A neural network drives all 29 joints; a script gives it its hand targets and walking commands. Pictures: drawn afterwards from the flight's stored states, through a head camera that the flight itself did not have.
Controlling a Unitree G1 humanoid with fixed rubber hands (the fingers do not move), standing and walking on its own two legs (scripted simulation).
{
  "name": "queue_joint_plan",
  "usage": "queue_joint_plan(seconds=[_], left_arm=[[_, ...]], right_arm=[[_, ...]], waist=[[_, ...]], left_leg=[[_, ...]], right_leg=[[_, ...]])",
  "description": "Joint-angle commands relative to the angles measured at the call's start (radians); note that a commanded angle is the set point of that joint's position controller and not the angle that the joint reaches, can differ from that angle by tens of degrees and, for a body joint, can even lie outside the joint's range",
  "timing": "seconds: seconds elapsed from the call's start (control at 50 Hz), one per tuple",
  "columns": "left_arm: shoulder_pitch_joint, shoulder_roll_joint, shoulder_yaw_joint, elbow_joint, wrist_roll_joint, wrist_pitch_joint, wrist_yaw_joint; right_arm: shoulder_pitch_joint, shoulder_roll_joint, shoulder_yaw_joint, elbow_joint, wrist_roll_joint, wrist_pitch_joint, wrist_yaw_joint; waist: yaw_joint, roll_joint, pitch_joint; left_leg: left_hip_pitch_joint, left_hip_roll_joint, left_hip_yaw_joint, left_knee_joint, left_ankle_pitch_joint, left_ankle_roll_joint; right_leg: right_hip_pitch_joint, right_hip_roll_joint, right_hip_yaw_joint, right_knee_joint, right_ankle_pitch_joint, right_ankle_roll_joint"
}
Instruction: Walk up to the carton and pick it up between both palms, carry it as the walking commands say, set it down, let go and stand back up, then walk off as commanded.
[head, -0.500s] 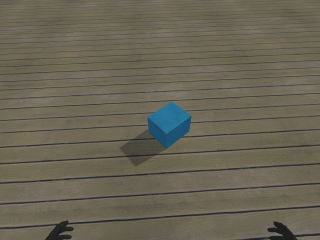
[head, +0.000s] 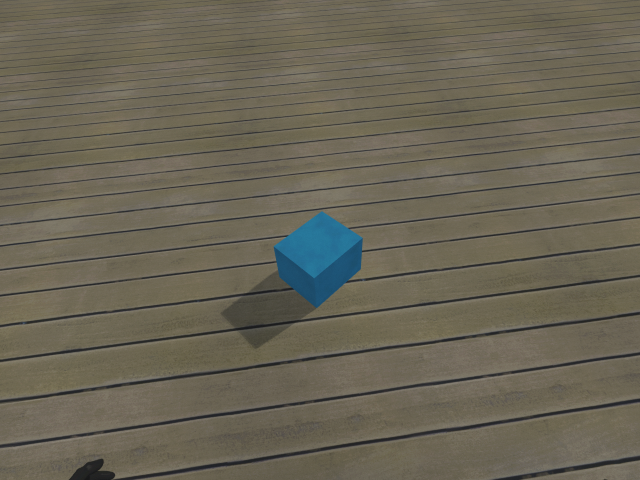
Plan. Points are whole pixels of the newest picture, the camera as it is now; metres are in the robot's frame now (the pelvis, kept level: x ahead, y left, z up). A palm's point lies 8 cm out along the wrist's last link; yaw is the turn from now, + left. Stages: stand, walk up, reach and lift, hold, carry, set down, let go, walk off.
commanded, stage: walk up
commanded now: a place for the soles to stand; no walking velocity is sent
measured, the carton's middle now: (319, 258) +1.00 +0.04 -0.68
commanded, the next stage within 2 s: none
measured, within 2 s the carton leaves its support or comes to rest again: neither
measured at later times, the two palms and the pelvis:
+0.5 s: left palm (86, 448) +0.19 +0.35 -0.10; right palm (527, 330) +0.33 -0.29 -0.06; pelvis +0.17 +0.02 -0.01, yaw +2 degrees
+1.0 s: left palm (116, 310) +0.39 +0.36 -0.05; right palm (509, 279) +0.45 -0.31 -0.09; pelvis +0.34 +0.01 -0.01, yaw +2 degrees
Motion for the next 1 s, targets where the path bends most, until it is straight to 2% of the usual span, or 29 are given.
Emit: queue_joint_plan(seconds=[0.0,0.02,0.04,0.06,0.08,0.1,0.14,0.2,0.28,0.34,0.36,0.38,0.4,0.42,0.44,0.46,0.5,0.52,0.6,0.68,0.72,0.74,0.76,0.78,0.8,0.82,0.88,0.92,0.98], left_arm=[[0.204,0.177,0.066,-0.014,0.005,-0.023,0.013],[0.312,0.299,0.089,-0.029,0.017,-0.040,0.028],[0.222,0.325,0.096,-0.077,0.004,-0.049,0.037],[0.150,0.289,0.083,-0.106,-0.013,-0.049,0.041],[0.101,0.249,0.073,-0.123,-0.018,-0.049,0.043],[0.074,0.228,0.071,-0.137,-0.022,-0.051,0.044],[0.095,0.208,0.069,-0.162,-0.022,-0.052,0.040],[0.154,0.210,0.068,-0.184,-0.024,-0.050,0.034],[0.196,0.224,0.062,-0.215,-0.027,-0.043,0.031],[0.173,0.232,0.058,-0.233,-0.030,-0.033,0.038],[0.161,0.225,0.053,-0.238,-0.035,-0.031,0.041],[0.178,0.190,0.039,-0.243,-0.042,-0.028,0.043],[0.202,0.135,0.018,-0.260,-0.050,-0.028,0.048],[0.230,0.075,0.006,-0.296,-0.048,-0.033,0.050],[0.230,0.186,0.030,-0.264,-0.028,-0.027,0.061],[0.212,0.193,0.035,-0.244,-0.035,-0.028,0.056],[0.250,0.172,0.039,-0.205,-0.035,-0.024,0.041],[0.271,0.167,0.041,-0.182,-0.032,-0.021,0.031],[0.188,0.139,0.049,-0.212,-0.013,-0.019,0.011],[0.189,0.134,0.061,-0.204,-0.008,-0.033,0.004],[0.252,0.164,0.073,-0.182,-0.004,-0.044,0.014],[0.313,0.198,0.081,-0.173,-0.001,-0.052,0.026],[0.344,0.299,0.098,-0.190,0.003,-0.066,0.038],[0.317,0.341,0.107,-0.210,-0.010,-0.067,0.044],[0.284,0.298,0.093,-0.228,-0.024,-0.065,0.048],[0.249,0.267,0.083,-0.239,-0.029,-0.062,0.052],[0.201,0.236,0.074,-0.256,-0.030,-0.055,0.052],[0.223,0.243,0.073,-0.260,-0.027,-0.055,0.046],[0.226,0.253,0.070,-0.276,-0.028,-0.050,0.038]], right_arm=[[-0.117,-0.120,-0.017,-0.138,-0.003,-0.001,0.006],[-0.177,-0.058,-0.002,-0.200,0.011,-0.012,0.003],[-0.139,-0.091,0.000,-0.184,0.016,-0.009,-0.010],[-0.065,-0.150,-0.013,-0.160,0.021,-0.014,-0.010],[0.002,-0.168,-0.018,-0.135,0.024,-0.015,-0.003],[0.044,-0.174,-0.018,-0.125,0.025,-0.015,0.001],[0.047,-0.171,-0.021,-0.122,0.023,-0.010,0.014],[-0.053,-0.121,-0.006,-0.164,0.023,-0.005,0.031],[-0.128,-0.101,-0.009,-0.196,0.028,-0.007,0.042],[-0.100,-0.108,-0.024,-0.202,0.033,-0.011,0.039],[-0.044,-0.112,-0.031,-0.193,0.030,-0.016,0.032],[0.048,-0.131,-0.043,-0.173,0.019,-0.024,0.019],[0.185,-0.177,-0.063,-0.158,-0.005,-0.034,0.004],[0.224,-0.266,-0.080,-0.200,-0.003,-0.043,-0.010],[0.139,-0.283,-0.092,-0.224,0.041,-0.042,-0.010],[0.095,-0.236,-0.075,-0.232,0.051,-0.039,-0.011],[0.042,-0.178,-0.054,-0.247,0.046,-0.040,-0.014],[0.026,-0.172,-0.048,-0.255,0.039,-0.040,-0.015],[0.080,-0.207,-0.055,-0.275,0.019,-0.046,0.002],[0.041,-0.208,-0.048,-0.298,0.020,-0.038,0.012],[0.046,-0.177,-0.031,-0.299,0.017,-0.029,0.011],[0.060,-0.142,-0.017,-0.303,0.013,-0.027,0.005],[0.052,-0.082,-0.003,-0.331,0.025,-0.030,0.004],[0.064,-0.131,-0.008,-0.305,0.023,-0.022,-0.008],[0.071,-0.178,-0.017,-0.278,0.029,-0.020,-0.011],[0.101,-0.189,-0.018,-0.256,0.030,-0.021,-0.010],[0.148,-0.179,-0.017,-0.209,0.027,-0.022,0.001],[0.097,-0.146,-0.011,-0.224,0.023,-0.020,0.012],[0.049,-0.120,-0.012,-0.236,0.027,-0.022,0.023]], waist=[[0.145,-0.080,0.022],[0.210,-0.351,0.034],[0.146,-0.123,0.101],[0.081,0.005,0.111],[0.041,0.001,0.106],[0.024,-0.056,0.103],[0.041,-0.116,0.102],[0.067,-0.125,0.108],[0.072,-0.132,0.098],[0.040,-0.140,0.094],[0.006,-0.116,0.076],[-0.033,-0.051,0.016],[-0.085,0.081,-0.105],[-0.086,0.274,-0.174],[-0.051,0.105,-0.122],[-0.026,0.058,-0.049],[0.022,0.106,0.015],[0.026,0.137,0.028],[-0.008,0.151,0.053],[0.019,0.136,0.058],[0.063,0.048,0.035],[0.104,-0.069,0.028],[0.126,-0.293,0.018],[0.108,-0.182,0.043],[0.090,-0.076,0.065],[0.075,-0.075,0.064],[0.052,-0.180,0.050],[0.064,-0.192,0.059],[0.066,-0.196,0.050]], left_leg=[[-0.452,0.054,-0.064,0.113,-0.405,0.076],[-0.698,-0.095,-0.009,0.499,-0.290,0.015],[-0.736,-0.059,-0.226,0.634,-0.171,0.015],[-0.647,-0.025,-0.257,0.627,-0.073,0.008],[-0.576,0.000,-0.248,0.583,-0.010,-0.007],[-0.539,0.023,-0.223,0.533,0.022,-0.024],[-0.459,0.040,-0.144,0.444,0.054,-0.060],[-0.406,0.065,-0.042,0.288,0.120,-0.061],[-0.315,0.034,0.022,0.155,0.154,-0.033],[-0.184,-0.001,0.041,0.093,0.126,-0.001],[-0.078,-0.024,0.048,0.047,0.130,0.014],[0.069,-0.049,0.048,0.005,0.098,0.040],[0.266,0.075,-0.138,-0.039,-0.036,0.101],[0.386,0.378,-0.646,-0.175,-0.240,0.222],[0.235,0.414,-0.665,-0.217,-0.280,0.264],[0.129,0.371,-0.563,-0.216,-0.218,0.246],[-0.012,0.262,-0.324,-0.220,-0.121,0.186],[-0.084,0.225,-0.230,-0.218,-0.051,0.180],[-0.163,0.230,-0.205,-0.231,-0.152,0.219],[-0.288,0.199,-0.161,-0.189,-0.294,0.166],[-0.383,0.147,-0.118,-0.025,-0.363,0.117],[-0.462,0.099,-0.074,0.158,-0.375,0.084],[-0.625,-0.026,0.012,0.509,-0.281,0.012],[-0.677,-0.015,-0.111,0.646,-0.238,0.007],[-0.654,0.013,-0.156,0.682,-0.154,0.001],[-0.616,0.029,-0.163,0.647,-0.099,-0.006],[-0.460,0.061,-0.055,0.484,-0.051,-0.042],[-0.385,0.054,-0.012,0.376,-0.044,-0.041],[-0.298,0.023,0.033,0.246,0.013,-0.029]], right_leg=[[0.413,0.020,-0.001,-0.169,-0.018,-0.010],[0.462,-0.293,0.583,-0.429,-0.441,-0.118],[0.343,-0.401,0.715,-0.487,-0.506,-0.180],[0.264,-0.376,0.599,-0.450,-0.398,-0.174],[0.248,-0.317,0.467,-0.431,-0.249,-0.155],[0.238,-0.281,0.367,-0.427,-0.126,-0.149],[0.191,-0.234,0.216,-0.428,0.092,-0.152],[0.172,-0.211,0.117,-0.392,0.241,-0.162],[0.151,-0.204,0.100,-0.338,0.303,-0.162],[0.093,-0.222,0.111,-0.278,0.297,-0.153],[0.051,-0.208,0.089,-0.194,0.364,-0.140],[0.011,-0.162,0.041,-0.019,0.458,-0.120],[-0.096,-0.092,-0.011,0.290,0.403,-0.080],[-0.360,0.038,-0.024,0.578,-0.073,-0.017],[-0.373,0.008,0.128,0.667,-0.072,-0.010],[-0.362,-0.011,0.150,0.667,-0.030,-0.004],[-0.290,-0.065,0.139,0.531,0.023,0.006],[-0.228,-0.063,0.092,0.457,0.033,0.017],[-0.171,-0.064,0.007,0.232,0.027,0.026],[0.010,-0.020,-0.045,0.057,0.164,0.010],[0.177,0.024,-0.042,0.005,0.124,-0.003],[0.261,-0.028,0.061,-0.083,-0.009,-0.022],[0.301,-0.312,0.584,-0.318,-0.391,-0.143],[0.243,-0.412,0.730,-0.368,-0.451,-0.235],[0.211,-0.394,0.653,-0.341,-0.353,-0.253],[0.192,-0.356,0.548,-0.328,-0.219,-0.239],[0.099,-0.258,0.264,-0.277,0.161,-0.197],[0.047,-0.231,0.184,-0.256,0.231,-0.198],[0.017,-0.220,0.159,-0.245,0.180,-0.189]])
